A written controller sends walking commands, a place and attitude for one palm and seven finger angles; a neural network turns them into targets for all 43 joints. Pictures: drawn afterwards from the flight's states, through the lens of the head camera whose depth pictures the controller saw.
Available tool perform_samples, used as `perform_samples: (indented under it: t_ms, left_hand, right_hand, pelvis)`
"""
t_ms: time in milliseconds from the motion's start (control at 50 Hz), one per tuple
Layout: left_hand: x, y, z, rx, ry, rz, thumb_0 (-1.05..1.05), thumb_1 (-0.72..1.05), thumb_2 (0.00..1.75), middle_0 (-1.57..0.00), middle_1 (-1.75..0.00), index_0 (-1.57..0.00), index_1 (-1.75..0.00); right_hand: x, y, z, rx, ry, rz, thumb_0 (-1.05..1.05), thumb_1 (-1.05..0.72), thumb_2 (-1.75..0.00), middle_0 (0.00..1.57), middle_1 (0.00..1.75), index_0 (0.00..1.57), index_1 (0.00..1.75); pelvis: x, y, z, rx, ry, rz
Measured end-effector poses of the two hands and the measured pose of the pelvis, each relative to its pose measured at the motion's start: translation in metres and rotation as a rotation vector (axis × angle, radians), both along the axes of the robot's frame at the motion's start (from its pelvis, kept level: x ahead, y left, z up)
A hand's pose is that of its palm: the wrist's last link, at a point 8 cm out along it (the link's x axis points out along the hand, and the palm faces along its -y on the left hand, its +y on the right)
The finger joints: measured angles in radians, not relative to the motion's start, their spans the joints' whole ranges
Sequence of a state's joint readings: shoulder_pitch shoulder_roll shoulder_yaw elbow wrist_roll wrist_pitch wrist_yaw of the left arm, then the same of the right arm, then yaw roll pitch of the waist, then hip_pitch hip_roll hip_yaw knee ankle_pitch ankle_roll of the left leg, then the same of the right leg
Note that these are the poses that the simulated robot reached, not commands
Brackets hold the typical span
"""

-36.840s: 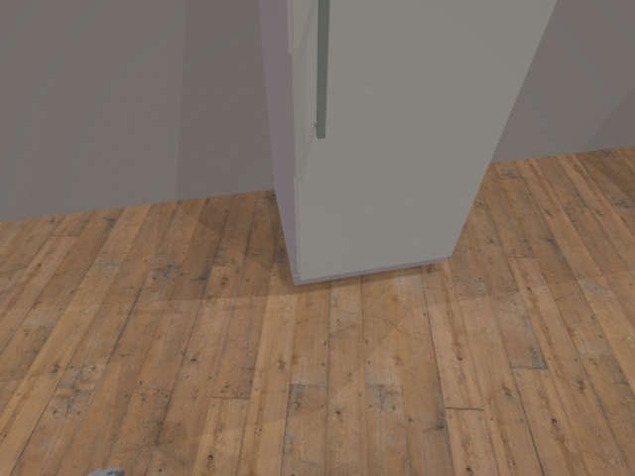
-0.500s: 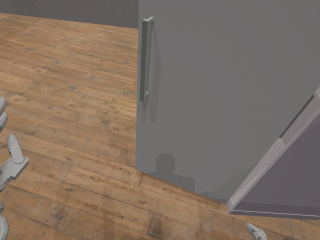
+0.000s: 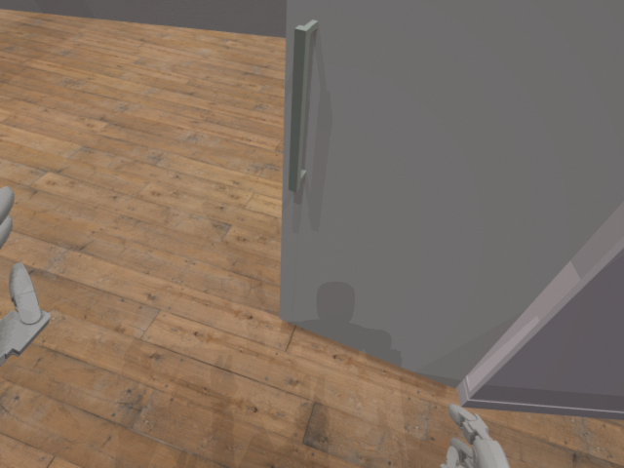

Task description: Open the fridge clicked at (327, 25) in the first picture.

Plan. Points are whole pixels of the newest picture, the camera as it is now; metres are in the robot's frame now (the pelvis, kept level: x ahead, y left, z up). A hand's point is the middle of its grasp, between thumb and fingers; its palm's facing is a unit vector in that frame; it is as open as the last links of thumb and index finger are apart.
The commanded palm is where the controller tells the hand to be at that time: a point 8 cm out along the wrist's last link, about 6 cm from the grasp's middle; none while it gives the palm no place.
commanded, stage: stop stepping back and stand still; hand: left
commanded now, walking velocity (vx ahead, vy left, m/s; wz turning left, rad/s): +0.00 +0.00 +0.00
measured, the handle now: (302, 116) +0.67 +0.06 +0.12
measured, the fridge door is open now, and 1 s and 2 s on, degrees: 71 71 71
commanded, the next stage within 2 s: let the arm hang, fingers relaxed in 0.30 s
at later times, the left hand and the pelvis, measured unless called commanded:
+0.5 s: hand (92, 353) +0.23 +0.28 +0.04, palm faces +0.21 -0.86 -0.46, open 7.4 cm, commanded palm none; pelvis +0.01 +0.02 +0.00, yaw +1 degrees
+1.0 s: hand out of the picture -0.06 +0.21 -0.17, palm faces +0.03 -0.97 -0.22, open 7.3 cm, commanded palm none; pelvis +0.00 +0.02 +0.01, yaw +1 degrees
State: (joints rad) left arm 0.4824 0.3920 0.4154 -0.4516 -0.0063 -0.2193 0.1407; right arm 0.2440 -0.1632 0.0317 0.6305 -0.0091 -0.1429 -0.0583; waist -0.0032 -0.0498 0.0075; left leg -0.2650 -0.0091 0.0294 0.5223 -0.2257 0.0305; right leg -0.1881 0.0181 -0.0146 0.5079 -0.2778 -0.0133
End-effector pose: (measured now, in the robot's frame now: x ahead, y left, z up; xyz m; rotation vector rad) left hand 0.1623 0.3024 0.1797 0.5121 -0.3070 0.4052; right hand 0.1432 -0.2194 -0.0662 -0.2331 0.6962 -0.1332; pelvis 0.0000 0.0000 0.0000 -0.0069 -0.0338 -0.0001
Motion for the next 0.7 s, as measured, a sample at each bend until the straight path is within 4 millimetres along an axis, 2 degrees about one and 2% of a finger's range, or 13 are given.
perform_samples:
  t_ms: [100, 220, 400, 420, 460, 500, 540, 580, 620, 660, 700]
  left_hand:
    - [0.004, -0.005, 0.004, 0.020, 0.025, -0.021, 0.01, 0.89, 0.90, -0.21, -0.30, -0.21, -0.30]
    - [0.016, 0.002, -0.002, -0.004, 0.058, -0.004, 0.01, 0.89, 0.90, -0.21, -0.30, -0.22, -0.30]
    - [0.020, 0.003, -0.003, -0.007, 0.068, -0.023, 0.01, 0.89, 0.90, -0.21, -0.30, -0.22, -0.30]
    - [0.022, 0.004, -0.009, 0.001, 0.090, -0.034, 0.01, 0.89, 0.90, -0.21, -0.30, -0.21, -0.30]
    - [0.032, 0.009, -0.049, -0.042, 0.256, -0.040, 0.00, 0.90, 0.90, -0.20, -0.30, -0.21, -0.30]
    - [0.036, 0.013, -0.110, -0.138, 0.498, -0.013, 0.00, 0.90, 0.90, -0.20, -0.30, -0.21, -0.30]
    - [0.025, 0.008, -0.173, -0.242, 0.754, 0.019, 0.00, 0.90, 0.90, -0.20, -0.30, -0.20, -0.30]
    - [0.000, -0.006, -0.229, -0.332, 0.988, 0.033, 0.00, 0.91, 0.90, -0.19, -0.30, -0.20, -0.30]
    - [-0.033, -0.025, -0.272, -0.413, 1.188, 0.036, 0.00, 0.91, 0.90, -0.19, -0.30, -0.20, -0.30]
    - [-0.071, -0.047, -0.303, -0.491, 1.352, 0.035, 0.01, 0.91, 0.90, -0.19, -0.30, -0.20, -0.30]
    - [-0.107, -0.064, -0.321, -0.563, 1.475, 0.055, 0.01, 0.92, 0.90, -0.20, -0.30, -0.20, -0.30]
  right_hand:
    - [0.015, 0.005, -0.001, 0.021, 0.008, 0.018, 0.01, -0.90, -0.90, 0.20, 0.30, 0.20, 0.30]
    - [0.028, -0.002, 0.002, 0.007, 0.007, -0.010, 0.01, -0.91, -0.90, 0.21, 0.30, 0.20, 0.30]
    - [0.032, -0.009, 0.010, -0.026, -0.003, -0.036, 0.01, -0.91, -0.90, 0.20, 0.30, 0.20, 0.30]
    - [0.032, -0.010, 0.007, -0.020, -0.003, -0.018, 0.01, -0.91, -0.90, 0.20, 0.30, 0.20, 0.30]
    - [0.031, -0.014, -0.006, -0.011, 0.037, 0.023, 0.01, -0.91, -0.90, 0.20, 0.30, 0.20, 0.30]
    - [0.027, -0.018, -0.020, -0.010, 0.093, 0.033, 0.01, -0.91, -0.90, 0.20, 0.30, 0.20, 0.30]
    - [0.018, -0.022, -0.030, -0.011, 0.143, 0.024, 0.01, -0.91, -0.90, 0.20, 0.30, 0.20, 0.30]
    - [0.003, -0.023, -0.036, -0.014, 0.195, 0.010, 0.01, -0.91, -0.90, 0.20, 0.30, 0.20, 0.30]
    - [-0.016, -0.025, -0.040, -0.022, 0.261, -0.007, 0.01, -0.91, -0.90, 0.20, 0.30, 0.20, 0.30]
    - [-0.038, -0.025, -0.043, -0.030, 0.343, -0.025, 0.01, -0.91, -0.90, 0.20, 0.30, 0.20, 0.30]
    - [-0.063, -0.024, -0.045, -0.036, 0.433, -0.044, 0.01, -0.91, -0.90, 0.20, 0.30, 0.20, 0.30]
  pelvis:
    - [0.008, 0.000, 0.002, -0.012, 0.022, -0.010]
    - [0.015, 0.004, 0.003, -0.009, 0.026, -0.014]
    - [0.017, 0.007, 0.004, -0.009, 0.037, -0.008]
    - [0.016, 0.008, 0.003, -0.012, 0.042, 0.000]
    - [0.012, 0.012, -0.001, -0.014, 0.052, 0.013]
    - [0.009, 0.016, -0.005, -0.012, 0.053, 0.020]
    - [0.006, 0.019, -0.007, -0.009, 0.048, 0.023]
    - [0.003, 0.019, -0.007, -0.004, 0.040, 0.022]
    - [0.001, 0.018, -0.006, -0.001, 0.030, 0.020]
    - [0.000, 0.017, -0.004, -0.001, 0.024, 0.017]
    - [-0.001, 0.016, -0.001, -0.004, 0.022, 0.018]
